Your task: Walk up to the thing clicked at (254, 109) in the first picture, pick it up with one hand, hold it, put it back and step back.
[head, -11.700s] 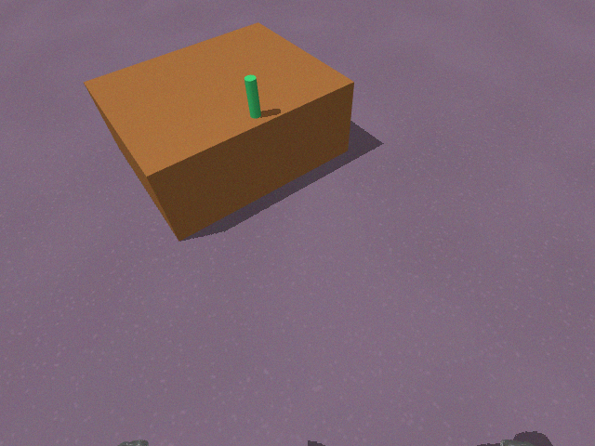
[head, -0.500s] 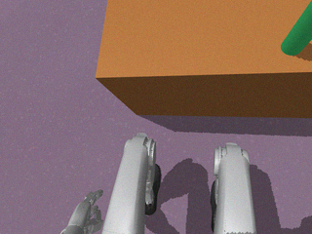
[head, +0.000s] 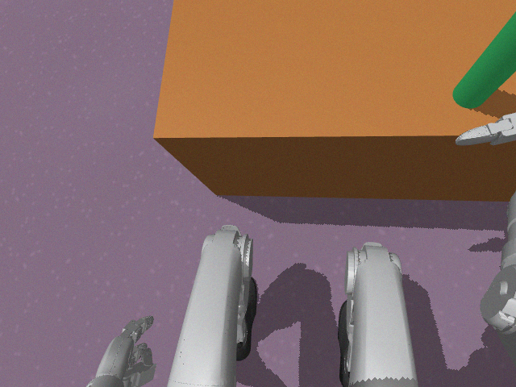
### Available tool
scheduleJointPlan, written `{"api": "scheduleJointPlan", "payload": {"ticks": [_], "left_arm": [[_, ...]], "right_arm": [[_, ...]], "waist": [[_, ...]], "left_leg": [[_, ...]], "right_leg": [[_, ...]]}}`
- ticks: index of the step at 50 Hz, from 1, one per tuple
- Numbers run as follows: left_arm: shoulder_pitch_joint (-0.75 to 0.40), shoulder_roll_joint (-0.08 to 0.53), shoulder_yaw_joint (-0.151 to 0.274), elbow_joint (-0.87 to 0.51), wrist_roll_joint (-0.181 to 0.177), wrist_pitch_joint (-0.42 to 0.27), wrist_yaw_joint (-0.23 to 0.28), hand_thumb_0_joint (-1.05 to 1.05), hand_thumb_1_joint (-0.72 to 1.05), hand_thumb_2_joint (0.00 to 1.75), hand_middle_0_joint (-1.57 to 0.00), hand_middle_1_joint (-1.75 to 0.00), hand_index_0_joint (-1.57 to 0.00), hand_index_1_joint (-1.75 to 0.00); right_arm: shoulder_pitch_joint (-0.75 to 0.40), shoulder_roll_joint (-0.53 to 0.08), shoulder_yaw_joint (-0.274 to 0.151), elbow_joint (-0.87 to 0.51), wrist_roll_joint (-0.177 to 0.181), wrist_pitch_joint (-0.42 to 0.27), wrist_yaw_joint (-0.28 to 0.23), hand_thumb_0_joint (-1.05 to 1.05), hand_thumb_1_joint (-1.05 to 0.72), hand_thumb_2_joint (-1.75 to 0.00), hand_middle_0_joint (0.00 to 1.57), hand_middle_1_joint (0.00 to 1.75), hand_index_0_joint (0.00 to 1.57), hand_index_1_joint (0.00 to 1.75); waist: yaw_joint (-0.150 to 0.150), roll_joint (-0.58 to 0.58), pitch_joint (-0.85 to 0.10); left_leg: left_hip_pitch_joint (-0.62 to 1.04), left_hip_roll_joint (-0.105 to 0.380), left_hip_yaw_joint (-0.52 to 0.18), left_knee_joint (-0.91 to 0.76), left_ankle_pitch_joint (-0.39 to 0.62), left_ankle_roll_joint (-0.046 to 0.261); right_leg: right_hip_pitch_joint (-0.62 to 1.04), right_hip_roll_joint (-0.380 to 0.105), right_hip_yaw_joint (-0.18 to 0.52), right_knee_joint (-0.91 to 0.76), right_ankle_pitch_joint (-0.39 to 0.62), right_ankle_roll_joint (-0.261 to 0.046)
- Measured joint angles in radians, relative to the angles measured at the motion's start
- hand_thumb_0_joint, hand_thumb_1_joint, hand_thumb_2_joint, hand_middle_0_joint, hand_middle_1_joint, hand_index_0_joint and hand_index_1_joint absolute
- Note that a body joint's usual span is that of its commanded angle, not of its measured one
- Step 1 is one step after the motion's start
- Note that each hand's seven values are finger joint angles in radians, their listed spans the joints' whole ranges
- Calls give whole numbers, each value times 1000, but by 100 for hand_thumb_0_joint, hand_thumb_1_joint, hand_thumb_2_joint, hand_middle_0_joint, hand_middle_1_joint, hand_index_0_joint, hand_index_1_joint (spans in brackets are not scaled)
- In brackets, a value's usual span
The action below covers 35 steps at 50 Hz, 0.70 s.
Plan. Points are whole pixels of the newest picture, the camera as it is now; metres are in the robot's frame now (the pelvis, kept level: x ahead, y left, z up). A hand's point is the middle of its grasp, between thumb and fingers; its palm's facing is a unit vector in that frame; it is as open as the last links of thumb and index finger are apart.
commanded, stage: rest palm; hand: right
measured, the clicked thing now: (501, 59) +0.53 -0.24 +0.03
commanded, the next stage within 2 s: close in 0.14 s
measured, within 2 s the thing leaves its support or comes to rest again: leaves its support in 1.40 s
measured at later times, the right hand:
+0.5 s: hand (490, 90) +0.50 -0.24 +0.01, palm faces +0.15 +0.99 +0.00, open 15.6 cm
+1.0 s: hand (493, 77) +0.52 -0.24 +0.02, palm faces +0.19 +0.98 -0.01, open 7.5 cm
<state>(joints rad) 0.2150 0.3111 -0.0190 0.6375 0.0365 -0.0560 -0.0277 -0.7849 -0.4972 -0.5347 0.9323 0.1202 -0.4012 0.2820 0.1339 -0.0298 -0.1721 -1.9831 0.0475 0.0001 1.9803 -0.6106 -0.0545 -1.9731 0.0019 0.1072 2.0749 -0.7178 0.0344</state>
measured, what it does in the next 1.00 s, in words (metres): stands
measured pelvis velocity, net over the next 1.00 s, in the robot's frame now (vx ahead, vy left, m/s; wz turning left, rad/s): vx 0.00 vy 0.00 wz -0.01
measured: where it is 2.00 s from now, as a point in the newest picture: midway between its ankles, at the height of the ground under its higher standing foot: (294, 345)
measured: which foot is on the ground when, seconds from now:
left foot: down 0.00-1.00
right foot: down 0.00-1.00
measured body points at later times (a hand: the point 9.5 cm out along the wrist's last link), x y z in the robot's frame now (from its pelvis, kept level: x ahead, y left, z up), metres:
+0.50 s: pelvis -0.01 +0.00 -0.01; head +0.19 -0.03 +0.39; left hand +0.10 +0.28 -0.13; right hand +0.49 -0.29 +0.01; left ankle +0.10 +0.15 -0.41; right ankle +0.07 -0.13 -0.41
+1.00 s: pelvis +0.00 +0.00 +0.00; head +0.20 -0.04 +0.40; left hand +0.08 +0.27 -0.12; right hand +0.50 -0.29 +0.02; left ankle +0.10 +0.15 -0.41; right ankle +0.07 -0.13 -0.41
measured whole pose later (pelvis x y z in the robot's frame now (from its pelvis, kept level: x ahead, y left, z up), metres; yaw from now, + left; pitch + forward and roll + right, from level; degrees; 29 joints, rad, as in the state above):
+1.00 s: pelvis +0.00 +0.00 +0.00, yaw +0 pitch +36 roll +4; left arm 0.21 0.29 -0.02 0.62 0.04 0.02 -0.04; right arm -0.85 -0.48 -0.49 0.96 0.07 -0.43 0.16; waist 0.15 -0.03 -0.17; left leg -1.99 0.05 -0.01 1.98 -0.61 -0.06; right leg -1.98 0.01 0.09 2.07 -0.71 0.03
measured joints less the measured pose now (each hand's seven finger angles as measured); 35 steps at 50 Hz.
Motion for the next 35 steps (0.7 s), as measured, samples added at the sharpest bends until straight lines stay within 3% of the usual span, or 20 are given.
{"api": "scheduleJointPlan", "payload": {"ticks": [7, 16, 26, 35], "left_arm": [[-34, -10, 14, 4, 8, 19, -4, 0, 90, 90, -20, -31, -21, -30], [-56, -21, 15, -4, 12, 43, -10, 0, 87, 92, -21, -30, -20, -31], [-43, -18, 3, -1, 16, 52, -14, 0, 90, 90, -21, -31, -21, -31], [-15, -17, -1, -1, 16, 64, -15, 0, 90, 90, -21, -31, -21, -30]], "right_arm": [[7, 42, 1, -31, -15, -20, -27, -2, 39, -5, 7, 3, 5, 3], [-23, 39, 11, 17, -24, -26, -38, -1, 37, -6, 11, 5, 9, 5], [-85, 14, 40, 72, -42, -32, -49, -1, 35, -10, 33, 18, 31, 18], [-98, 13, 44, 64, -56, -26, -89, -1, 29, -20, 57, 35, 55, 35]], "waist": [[-8, 1, 0], [-13, 2, -4], [2, 12, 10], [17, 6, 19]], "left_leg": [[-1, 3, -1, 21, -20, 2], [-11, 5, -9, 33, -12, 2], [-38, 5, -10, 45, 10, 2], [-49, 3, -14, 43, 14, -3]], "right_leg": [[3, 3, 0, 14, -17, 6], [-4, 6, -5, 21, -7, 5], [-36, 11, -4, 38, 16, 3], [-50, 10, -8, 42, 18, -4]]}}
